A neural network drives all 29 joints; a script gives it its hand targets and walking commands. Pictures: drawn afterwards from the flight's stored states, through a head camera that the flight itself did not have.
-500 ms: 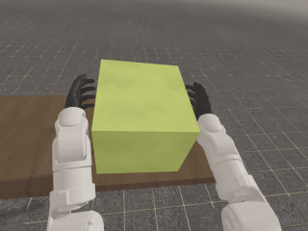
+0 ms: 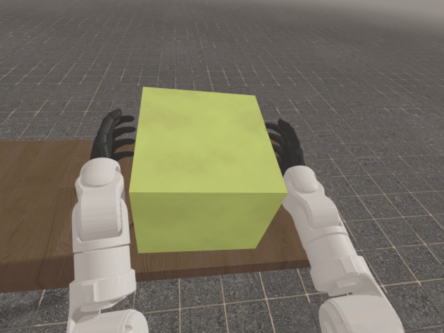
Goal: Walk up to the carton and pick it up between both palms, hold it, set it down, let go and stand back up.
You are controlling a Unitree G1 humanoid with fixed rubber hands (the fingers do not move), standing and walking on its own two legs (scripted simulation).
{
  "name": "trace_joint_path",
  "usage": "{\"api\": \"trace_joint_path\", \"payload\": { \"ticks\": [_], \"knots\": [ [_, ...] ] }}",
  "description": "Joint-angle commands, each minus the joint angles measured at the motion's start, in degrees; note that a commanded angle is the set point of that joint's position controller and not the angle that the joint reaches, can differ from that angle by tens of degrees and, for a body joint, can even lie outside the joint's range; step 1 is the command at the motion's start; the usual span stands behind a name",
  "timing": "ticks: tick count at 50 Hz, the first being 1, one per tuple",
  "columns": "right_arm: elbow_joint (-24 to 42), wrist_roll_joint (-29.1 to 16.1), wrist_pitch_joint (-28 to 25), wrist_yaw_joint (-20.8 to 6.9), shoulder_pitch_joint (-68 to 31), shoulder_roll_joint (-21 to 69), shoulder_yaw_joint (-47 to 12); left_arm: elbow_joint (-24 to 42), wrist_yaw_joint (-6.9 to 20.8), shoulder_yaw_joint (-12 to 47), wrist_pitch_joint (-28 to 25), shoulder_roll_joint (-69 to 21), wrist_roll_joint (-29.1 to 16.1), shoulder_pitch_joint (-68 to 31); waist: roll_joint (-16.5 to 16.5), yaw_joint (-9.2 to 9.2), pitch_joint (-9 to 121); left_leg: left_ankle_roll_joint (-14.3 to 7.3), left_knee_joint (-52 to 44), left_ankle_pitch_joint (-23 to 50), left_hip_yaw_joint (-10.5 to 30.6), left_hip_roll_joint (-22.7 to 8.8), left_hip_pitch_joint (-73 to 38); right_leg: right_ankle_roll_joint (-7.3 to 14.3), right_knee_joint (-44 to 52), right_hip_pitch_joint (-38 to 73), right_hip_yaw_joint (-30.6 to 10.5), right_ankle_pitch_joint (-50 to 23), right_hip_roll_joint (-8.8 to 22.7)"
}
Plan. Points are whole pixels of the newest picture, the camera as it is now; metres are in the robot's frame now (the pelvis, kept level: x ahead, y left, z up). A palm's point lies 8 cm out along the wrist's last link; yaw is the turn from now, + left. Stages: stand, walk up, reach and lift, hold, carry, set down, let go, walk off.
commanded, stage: hold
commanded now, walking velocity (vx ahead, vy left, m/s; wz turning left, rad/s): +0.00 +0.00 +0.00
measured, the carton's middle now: (200, 169) +0.39 +0.01 +0.14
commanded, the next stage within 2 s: none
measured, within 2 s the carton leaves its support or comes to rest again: neither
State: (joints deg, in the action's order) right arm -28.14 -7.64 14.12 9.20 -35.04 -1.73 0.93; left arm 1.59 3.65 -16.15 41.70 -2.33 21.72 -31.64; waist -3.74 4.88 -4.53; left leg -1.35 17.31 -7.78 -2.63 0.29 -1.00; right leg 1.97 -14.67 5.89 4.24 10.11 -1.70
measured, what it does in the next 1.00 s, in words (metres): stands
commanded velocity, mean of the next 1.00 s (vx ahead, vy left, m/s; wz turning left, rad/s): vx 0.00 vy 0.00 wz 0.00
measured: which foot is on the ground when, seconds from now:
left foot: down 0.00-1.00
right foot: down 0.00-1.00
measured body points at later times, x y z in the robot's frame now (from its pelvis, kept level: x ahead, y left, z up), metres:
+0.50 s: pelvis +0.00 +0.00 +0.00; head -0.05 +0.02 +0.45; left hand +0.36 +0.17 +0.20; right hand +0.36 -0.15 +0.18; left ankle +0.04 +0.10 -0.75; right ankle -0.01 -0.09 -0.75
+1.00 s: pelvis +0.00 +0.00 +0.00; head -0.05 +0.03 +0.45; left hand +0.36 +0.17 +0.20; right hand +0.37 -0.15 +0.18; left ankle +0.04 +0.10 -0.75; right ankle -0.01 -0.09 -0.75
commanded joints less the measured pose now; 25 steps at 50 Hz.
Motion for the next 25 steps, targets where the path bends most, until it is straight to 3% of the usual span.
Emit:
{"api": "trace_joint_path", "payload": {
  "ticks": [1,3,4,6,13,15,16,18,20,21,22,24,25],
  "knots": [
    [17.9,-2.6,-3.4,-4.2,-38.1,27.9,-19.1,1.7,7.5,23.1,-1.6,-24.9,-8.0,-26.3,2.2,-0.56,17.8,0.3,-0.9,9.6,-0.3,0.1,-9.4,-3.9,2.0,-2.7,1.2,-12.3,0.6],
    [20.6,-4.1,-3.6,-4.0,-37.2,28.8,-20.9,5.6,7.5,25.1,-1.9,-25.6,-8.7,-25.5,3.1,-0.54,21.1,0.8,0.3,14.1,0.0,0.4,-10.4,-4.3,1.2,-1.1,1.0,-16.9,0.2],
    [20.7,-4.2,-3.3,-3.8,-35.7,28.0,-21.2,5.9,7.4,25.9,-1.9,-25.9,-8.1,-24.9,4.1,0.88,21.2,1.3,1.0,16.0,0.4,0.2,-11.4,-4.1,0.8,-1.4,1.0,-18.6,0.0],
    [21.3,-4.3,-3.2,-3.8,-35.0,27.7,-21.6,6.1,7.4,26.2,-2.0,-25.1,-9.1,-23.7,4.2,-0.1,21.4,1.9,1.4,17.2,0.4,0.4,-12.6,-4.1,0.6,-1.6,1.0,-18.7,-0.2],
    [22.1,-2.8,-2.9,-3.8,-37.3,27.7,-20.1,6.1,7.3,27.8,-2.0,-26.2,-9.6,-28.8,4.7,1.05,18.7,1.3,-0.4,9.1,0.2,0.0,-8.8,-3.4,2.0,-4.6,1.0,-9.2,-0.1],
    [19.5,-2.7,-2.5,-4.0,-37.7,28.0,-18.6,3.5,7.3,26.9,-1.8,-25.2,-9.2,-28.3,4.4,-0.01,17.0,0.8,-1.2,6.5,0.0,-0.1,-8.3,-3.8,2.2,-5.9,0.9,-7.5,0.5],
    [18.6,-2.9,-2.3,-4.2,-35.6,28.3,-18.4,5.1,7.3,27.1,-1.8,-25.1,-9.8,-27.4,5.3,1.07,18.3,1.0,-0.8,8.5,0.0,-0.2,-9.9,-3.5,2.2,-5.0,0.7,-9.1,0.4],
    [19.1,-3.1,-2.0,-4.0,-34.8,27.6,-18.8,5.4,7.6,27.2,-1.5,-25.5,-9.4,-26.4,5.9,1.07,18.4,1.7,-0.5,11.4,0.0,-0.1,-9.9,-3.8,1.9,-3.8,0.9,-11.9,0.3],
    [19.8,-3.4,-1.9,-4.0,-36.3,28.1,-19.8,4.2,8.0,25.8,-1.7,-25.7,-8.8,-26.0,4.3,0.4,19.2,1.6,-0.1,11.4,0.2,0.3,-10.9,-3.7,1.7,-4.2,0.9,-12.9,0.5],
    [20.6,-3.5,-2.2,-4.0,-35.6,27.6,-19.5,5.1,8.1,26.4,-1.7,-25.7,-9.4,-25.1,5.5,0.37,20.2,2.1,0.1,12.7,0.1,0.0,-11.5,-3.8,1.5,-3.3,1.4,-13.5,-0.2],
    [20.3,-3.4,-2.2,-3.8,-35.4,27.2,-19.1,4.6,8.1,25.8,-1.7,-25.7,-8.9,-25.6,4.9,1.33,19.8,1.9,-0.1,12.7,0.6,-0.1,-11.2,-3.5,2.0,-3.8,1.0,-12.4,-0.2],
    [20.7,-2.4,-2.4,-4.0,-35.9,27.6,-19.9,4.1,8.0,25.4,-1.8,-26.0,-8.7,-25.8,3.8,0.22,19.0,1.3,-0.6,11.1,0.5,-0.2,-9.5,-3.8,2.0,-3.7,1.0,-11.5,0.0],
    [19.0,-2.9,-2.4,-4.0,-37.0,27.5,-18.9,3.2,7.9,24.8,-1.5,-26.3,-8.7,-27.3,3.9,0.51,17.6,1.2,-0.8,9.4,0.1,-0.2,-9.3,-3.7,2.0,-3.5,1.3,-10.3,0.3]
  ]
}}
